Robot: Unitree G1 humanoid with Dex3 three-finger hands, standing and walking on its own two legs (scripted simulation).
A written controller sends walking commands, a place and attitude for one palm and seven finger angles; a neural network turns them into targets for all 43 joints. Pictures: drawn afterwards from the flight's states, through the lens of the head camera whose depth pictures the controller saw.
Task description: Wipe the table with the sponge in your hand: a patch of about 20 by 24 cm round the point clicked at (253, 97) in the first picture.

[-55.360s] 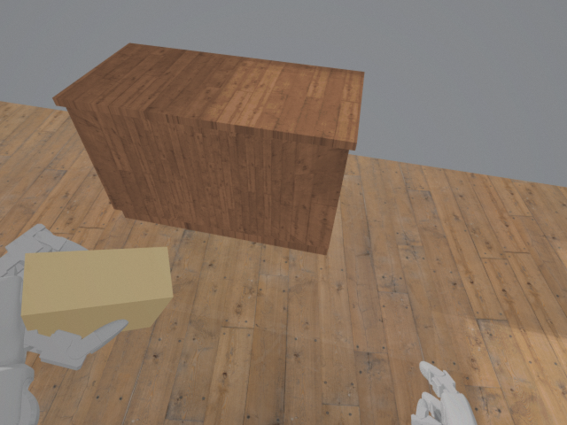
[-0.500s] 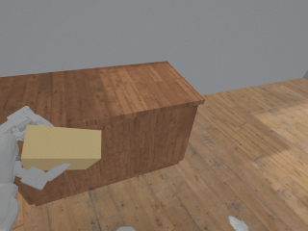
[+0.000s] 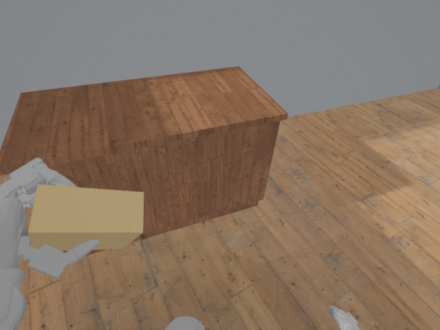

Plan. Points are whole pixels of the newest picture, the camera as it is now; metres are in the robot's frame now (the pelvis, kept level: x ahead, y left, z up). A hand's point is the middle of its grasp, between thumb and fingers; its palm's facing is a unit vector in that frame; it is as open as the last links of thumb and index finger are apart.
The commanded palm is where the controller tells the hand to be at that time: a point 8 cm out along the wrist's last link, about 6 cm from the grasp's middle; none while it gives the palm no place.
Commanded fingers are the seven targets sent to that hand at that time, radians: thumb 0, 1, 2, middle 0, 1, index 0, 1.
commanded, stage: stop stepping back and stand still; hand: left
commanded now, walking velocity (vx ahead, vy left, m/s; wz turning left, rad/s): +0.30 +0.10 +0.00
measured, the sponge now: (103, 222) +0.22 +0.19 +0.16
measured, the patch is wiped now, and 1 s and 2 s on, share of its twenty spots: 1.00 1.00 1.00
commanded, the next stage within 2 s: stand and wait in 1.06 s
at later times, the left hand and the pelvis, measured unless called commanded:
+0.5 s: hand (27, 283) +0.12 +0.23 +0.18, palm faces +0.38 -0.86 -0.34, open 9.9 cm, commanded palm +0.08 +0.28 +0.21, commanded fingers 0.00 0.10 1.30 -1.20 -1.60 -1.20 -1.60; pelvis -0.08 -0.01 +0.01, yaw +2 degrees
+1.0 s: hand out of the picture +0.09 +0.27 +0.18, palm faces +0.45 -0.82 -0.35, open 9.9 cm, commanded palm +0.05 +0.30 +0.21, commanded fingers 0.00 0.10 1.30 -1.20 -1.60 -1.20 -1.60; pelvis -0.10 +0.01 +0.03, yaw +3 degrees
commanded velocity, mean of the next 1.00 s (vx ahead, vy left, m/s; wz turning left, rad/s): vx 0.01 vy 0.00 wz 0.00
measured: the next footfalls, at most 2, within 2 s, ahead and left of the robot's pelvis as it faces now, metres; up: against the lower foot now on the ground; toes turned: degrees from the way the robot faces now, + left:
left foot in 0.14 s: -0.03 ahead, +0.11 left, +0.00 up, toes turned +1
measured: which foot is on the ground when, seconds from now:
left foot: up 0.00-0.12, down 0.14-1.00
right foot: down 0.00-1.00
